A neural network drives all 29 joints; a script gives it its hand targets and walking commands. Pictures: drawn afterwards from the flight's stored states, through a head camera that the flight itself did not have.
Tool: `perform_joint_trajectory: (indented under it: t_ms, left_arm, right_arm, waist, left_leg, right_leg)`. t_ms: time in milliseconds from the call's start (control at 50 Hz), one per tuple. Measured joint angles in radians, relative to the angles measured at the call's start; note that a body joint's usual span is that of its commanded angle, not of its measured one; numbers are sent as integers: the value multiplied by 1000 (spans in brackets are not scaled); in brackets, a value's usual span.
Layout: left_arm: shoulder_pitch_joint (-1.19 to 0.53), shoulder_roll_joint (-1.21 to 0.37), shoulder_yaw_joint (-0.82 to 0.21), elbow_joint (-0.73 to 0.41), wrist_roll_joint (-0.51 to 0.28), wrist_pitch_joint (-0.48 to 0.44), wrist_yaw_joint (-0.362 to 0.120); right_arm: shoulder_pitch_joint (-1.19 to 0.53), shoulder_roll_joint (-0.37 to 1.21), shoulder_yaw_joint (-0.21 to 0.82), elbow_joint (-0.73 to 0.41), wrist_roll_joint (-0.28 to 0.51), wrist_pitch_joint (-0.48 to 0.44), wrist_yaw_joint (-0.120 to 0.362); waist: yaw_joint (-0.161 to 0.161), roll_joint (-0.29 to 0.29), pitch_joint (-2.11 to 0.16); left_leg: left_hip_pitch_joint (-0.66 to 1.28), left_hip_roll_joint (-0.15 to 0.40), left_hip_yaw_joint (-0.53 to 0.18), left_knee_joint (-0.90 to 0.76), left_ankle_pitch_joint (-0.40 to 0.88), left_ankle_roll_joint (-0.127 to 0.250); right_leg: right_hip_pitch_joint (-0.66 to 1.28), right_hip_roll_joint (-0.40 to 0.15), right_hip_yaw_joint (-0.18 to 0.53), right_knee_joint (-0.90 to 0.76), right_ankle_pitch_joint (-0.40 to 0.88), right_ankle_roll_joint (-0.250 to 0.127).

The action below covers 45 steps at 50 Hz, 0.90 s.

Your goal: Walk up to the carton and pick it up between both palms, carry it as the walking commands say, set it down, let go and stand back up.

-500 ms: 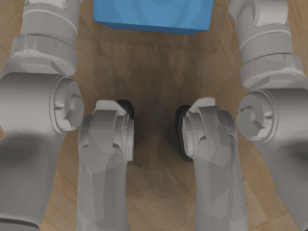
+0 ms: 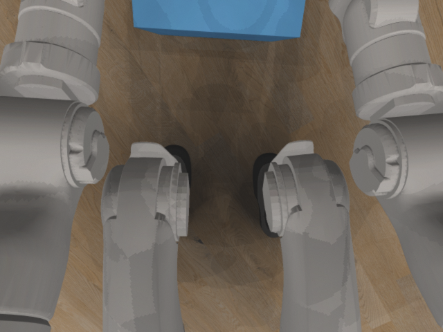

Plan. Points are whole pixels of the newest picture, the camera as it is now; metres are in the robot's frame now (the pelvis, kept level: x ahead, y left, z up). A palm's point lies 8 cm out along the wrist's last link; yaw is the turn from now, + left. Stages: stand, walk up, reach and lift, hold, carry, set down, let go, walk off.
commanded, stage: set down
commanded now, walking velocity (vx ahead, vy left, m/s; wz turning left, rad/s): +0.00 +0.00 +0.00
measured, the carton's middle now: out of the picture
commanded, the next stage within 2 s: none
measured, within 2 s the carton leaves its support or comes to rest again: rests again in 0.12 s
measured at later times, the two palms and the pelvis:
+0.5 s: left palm out of the picture +0.56 +0.17 -0.19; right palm out of the picture +0.54 -0.13 -0.20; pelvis +0.00 +0.01 -0.01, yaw +0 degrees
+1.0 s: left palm out of the picture +0.56 +0.18 -0.20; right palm out of the picture +0.54 -0.13 -0.20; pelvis +0.00 +0.01 -0.01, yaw +0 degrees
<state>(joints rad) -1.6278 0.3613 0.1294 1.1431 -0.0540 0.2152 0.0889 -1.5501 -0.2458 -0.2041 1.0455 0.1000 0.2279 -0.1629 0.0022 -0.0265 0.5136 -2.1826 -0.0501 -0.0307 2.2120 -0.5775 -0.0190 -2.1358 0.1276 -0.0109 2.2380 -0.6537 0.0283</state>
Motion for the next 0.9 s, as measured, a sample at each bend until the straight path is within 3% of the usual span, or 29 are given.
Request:
perform_joint_trajectory:
  t_ms: [120, 180, 260, 360, 520, 900]
  left_arm:
    - [23, -18, 55, 16, 49, 10, -43]
    - [62, -19, 26, -12, 19, 9, -49]
    - [59, -14, -24, -7, -17, 9, -29]
    - [27, -2, -26, 37, -10, -2, -14]
    - [21, -2, 16, 53, 11, -17, -39]
    - [38, -9, 78, 45, 38, -39, -80]
  right_arm:
    - [17, 1, -43, 28, -40, 6, 38]
    - [53, 1, -26, 17, -18, 0, 43]
    - [55, -9, 4, 25, 18, -6, 35]
    - [26, -4, 7, 57, 2, -14, 40]
    - [38, -5, -19, 46, -12, -23, 82]
    - [51, 1, -70, 34, -60, -32, 121]
  waist:
    - [1, 0, 8]
    - [3, -3, 8]
    - [7, -4, 8]
    - [-2, -3, 8]
    - [-2, 4, 8]
    - [-4, 6, 9]
  left_leg:
    - [-3, 2, 10, 3, 3, 9]
    - [-4, 4, 13, 10, -4, 13]
    - [-4, 7, 14, 21, -5, 15]
    - [-6, 5, 14, 25, -3, 17]
    - [-8, 4, 14, 29, -17, 18]
    - [-12, 6, 21, 41, -20, 26]
  right_leg:
    - [-2, 1, 9, 5, 0, 7]
    - [-2, 3, 12, 10, -7, 10]
    - [-1, 5, 11, 18, -6, 13]
    - [-1, 3, 10, 22, -7, 14]
    - [-1, 0, 9, 26, -21, 11]
    - [-2, -2, 13, 39, -27, 15]
